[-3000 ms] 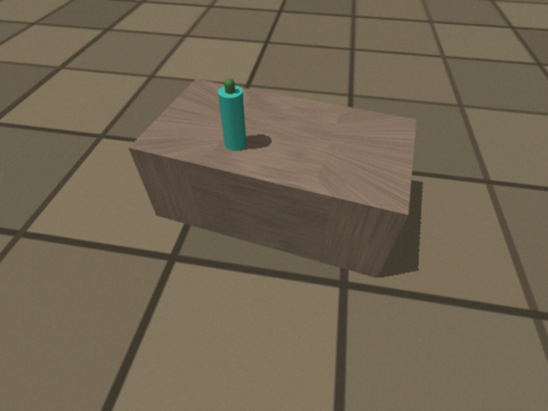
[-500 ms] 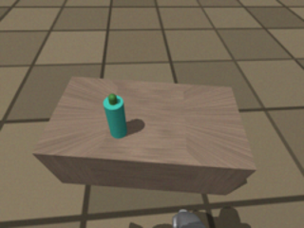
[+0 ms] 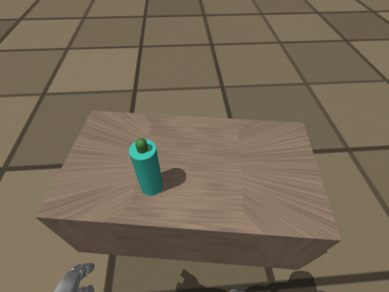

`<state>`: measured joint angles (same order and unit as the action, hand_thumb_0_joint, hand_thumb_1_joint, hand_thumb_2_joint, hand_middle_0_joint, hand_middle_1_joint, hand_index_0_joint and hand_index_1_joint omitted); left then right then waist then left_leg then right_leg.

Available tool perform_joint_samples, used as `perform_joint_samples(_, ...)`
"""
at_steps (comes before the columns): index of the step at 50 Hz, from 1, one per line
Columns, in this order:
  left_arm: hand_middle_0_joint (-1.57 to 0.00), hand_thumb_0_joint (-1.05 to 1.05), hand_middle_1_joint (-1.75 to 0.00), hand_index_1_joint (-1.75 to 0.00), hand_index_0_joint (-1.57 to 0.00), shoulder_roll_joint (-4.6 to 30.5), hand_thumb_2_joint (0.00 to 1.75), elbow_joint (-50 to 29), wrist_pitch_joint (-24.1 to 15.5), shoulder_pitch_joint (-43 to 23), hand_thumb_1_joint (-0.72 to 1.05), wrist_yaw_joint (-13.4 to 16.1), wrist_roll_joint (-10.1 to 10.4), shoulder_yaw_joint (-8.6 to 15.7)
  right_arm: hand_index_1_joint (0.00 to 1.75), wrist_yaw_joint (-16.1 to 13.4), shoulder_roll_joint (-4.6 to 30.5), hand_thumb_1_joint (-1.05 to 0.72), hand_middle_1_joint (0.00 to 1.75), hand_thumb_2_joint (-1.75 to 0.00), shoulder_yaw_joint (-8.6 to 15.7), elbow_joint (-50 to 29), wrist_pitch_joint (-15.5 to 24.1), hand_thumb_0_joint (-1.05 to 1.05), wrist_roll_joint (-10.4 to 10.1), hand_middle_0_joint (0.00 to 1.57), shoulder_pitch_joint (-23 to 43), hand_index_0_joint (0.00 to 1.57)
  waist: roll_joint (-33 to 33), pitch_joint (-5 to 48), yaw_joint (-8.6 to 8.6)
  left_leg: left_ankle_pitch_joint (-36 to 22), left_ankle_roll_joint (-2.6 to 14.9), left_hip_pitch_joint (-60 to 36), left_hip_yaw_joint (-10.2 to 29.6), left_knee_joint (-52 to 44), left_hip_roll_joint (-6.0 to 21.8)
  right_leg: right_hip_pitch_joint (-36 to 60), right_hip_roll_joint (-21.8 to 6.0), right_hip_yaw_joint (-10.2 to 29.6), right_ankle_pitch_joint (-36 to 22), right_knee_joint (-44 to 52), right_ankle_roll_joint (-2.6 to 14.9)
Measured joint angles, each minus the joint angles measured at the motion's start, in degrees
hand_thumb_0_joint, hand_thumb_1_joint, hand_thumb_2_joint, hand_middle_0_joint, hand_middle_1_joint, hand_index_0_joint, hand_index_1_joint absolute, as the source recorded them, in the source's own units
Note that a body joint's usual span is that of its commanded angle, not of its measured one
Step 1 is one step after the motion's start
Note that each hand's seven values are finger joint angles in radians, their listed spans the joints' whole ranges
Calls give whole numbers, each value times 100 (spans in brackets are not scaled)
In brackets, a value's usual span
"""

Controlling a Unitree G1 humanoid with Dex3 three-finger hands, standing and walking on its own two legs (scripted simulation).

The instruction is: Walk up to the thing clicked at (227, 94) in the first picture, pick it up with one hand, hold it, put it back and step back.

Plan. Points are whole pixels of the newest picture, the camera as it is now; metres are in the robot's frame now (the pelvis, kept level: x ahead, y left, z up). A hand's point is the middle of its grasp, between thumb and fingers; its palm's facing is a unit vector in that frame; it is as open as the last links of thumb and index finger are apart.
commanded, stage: walk up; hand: left
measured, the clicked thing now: (146, 165) +0.52 +0.20 -0.20
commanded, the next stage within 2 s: stand in 1.06 s
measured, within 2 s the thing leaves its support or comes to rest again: neither
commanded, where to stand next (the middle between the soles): +0.05 -0.02 m, yaw +1 degrees
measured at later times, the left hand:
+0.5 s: hand out of the picture +0.08 +0.26 -0.13, palm faces +0.04 -0.94 -0.33, open 7.4 cm
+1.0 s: hand out of the picture +0.09 +0.26 -0.14, palm faces +0.04 -0.95 -0.31, open 7.4 cm
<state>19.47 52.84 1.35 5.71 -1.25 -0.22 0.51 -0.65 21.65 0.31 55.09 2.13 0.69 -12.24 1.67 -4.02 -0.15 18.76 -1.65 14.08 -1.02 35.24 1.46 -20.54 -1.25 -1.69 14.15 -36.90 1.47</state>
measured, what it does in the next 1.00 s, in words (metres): stands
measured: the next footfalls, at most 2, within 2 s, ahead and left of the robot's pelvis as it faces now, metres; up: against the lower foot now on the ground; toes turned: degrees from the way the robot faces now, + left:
none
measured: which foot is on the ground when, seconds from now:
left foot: down 0.00-1.00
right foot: down 0.00-1.00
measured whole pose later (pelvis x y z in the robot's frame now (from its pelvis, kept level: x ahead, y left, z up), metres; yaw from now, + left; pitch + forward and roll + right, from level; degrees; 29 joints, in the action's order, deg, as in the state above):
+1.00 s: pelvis +0.01 +0.00 +0.02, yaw +1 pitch -2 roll +0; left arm 19.8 63.4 1.4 4.8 -1.9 -0.6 2.1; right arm -0.3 21.1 -0.1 63.7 1.4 0.6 -7.0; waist 0.6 -3.7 -0.7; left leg 12.7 -1.6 7.9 0.4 22.2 1.6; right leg -12.7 -0.9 -3.4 7.6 -21.9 0.7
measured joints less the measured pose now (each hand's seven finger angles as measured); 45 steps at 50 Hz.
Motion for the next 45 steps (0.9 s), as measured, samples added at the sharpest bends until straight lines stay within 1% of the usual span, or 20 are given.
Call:
perform_joint_samples(5,-21,0,-30,-30,-20,154,90,328,-16,27,90,-52,-4,75,30,15,33,-90,30,-90,-19,228,22,0,0,20,105,20,90,72,-33,-84,-25,-130,42,-254,36,179,35,-53,-118,323,-7)
perform_joint_samples(11,-21,1,-30,-30,-20,223,90,652,1,13,90,-71,11,88,30,16,110,-90,30,-90,-41,379,12,0,-26,20,340,20,-11,-33,-102,-229,-26,-254,79,-542,57,351,61,-99,-281,678,-11)
perform_joint_samples(17,-21,1,-30,-30,-20,198,90,870,21,14,90,-76,-7,76,30,22,82,-90,30,-90,-52,458,-23,0,-60,20,568,20,-145,-58,-135,-332,-21,-338,102,-738,52,462,60,-126,-382,901,-17)
perform_joint_samples(24,-21,1,-30,-30,-20,119,90,956,14,-60,90,-74,-1,80,30,44,-25,-90,30,-90,-89,587,-39,0,-58,20,666,20,-182,1,-160,-459,-9,-466,111,-979,19,588,30,-136,-484,1112,-44)
perform_joint_samples(32,-21,1,-30,-30,-20,57,90,1007,2,-157,90,-84,-10,106,30,61,-102,-90,30,-90,-110,746,-45,0,-26,20,654,20,-130,48,-133,-589,-9,-573,118,-1212,11,705,27,-147,-611,1352,-56)
perform_joint_samples(45,-21,0,-30,-30,-20,25,90,1060,6,-110,90,-70,-44,154,30,44,-51,-90,30,-90,-44,857,-73,0,-8,20,536,20,-111,35,-57,-615,-3,-599,144,-1288,22,775,39,-174,-665,1500,-63)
